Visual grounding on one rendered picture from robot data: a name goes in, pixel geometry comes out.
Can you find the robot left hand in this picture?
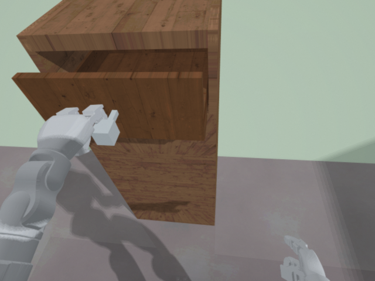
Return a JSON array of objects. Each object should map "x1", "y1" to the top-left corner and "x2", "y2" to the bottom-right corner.
[{"x1": 37, "y1": 104, "x2": 108, "y2": 160}]

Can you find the cabinet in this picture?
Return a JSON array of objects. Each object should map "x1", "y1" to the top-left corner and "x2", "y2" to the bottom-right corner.
[{"x1": 16, "y1": 0, "x2": 222, "y2": 226}]

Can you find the handle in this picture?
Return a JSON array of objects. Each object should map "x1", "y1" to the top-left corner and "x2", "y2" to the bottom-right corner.
[{"x1": 92, "y1": 110, "x2": 120, "y2": 146}]

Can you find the robot left forearm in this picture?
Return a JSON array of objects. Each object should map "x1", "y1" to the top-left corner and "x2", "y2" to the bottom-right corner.
[{"x1": 0, "y1": 149, "x2": 71, "y2": 281}]

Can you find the robot right hand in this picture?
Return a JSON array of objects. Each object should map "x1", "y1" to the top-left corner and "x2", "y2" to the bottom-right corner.
[{"x1": 280, "y1": 235, "x2": 326, "y2": 281}]

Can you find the drawer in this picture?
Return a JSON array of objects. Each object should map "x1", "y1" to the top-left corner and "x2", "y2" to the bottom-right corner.
[{"x1": 11, "y1": 48, "x2": 209, "y2": 141}]

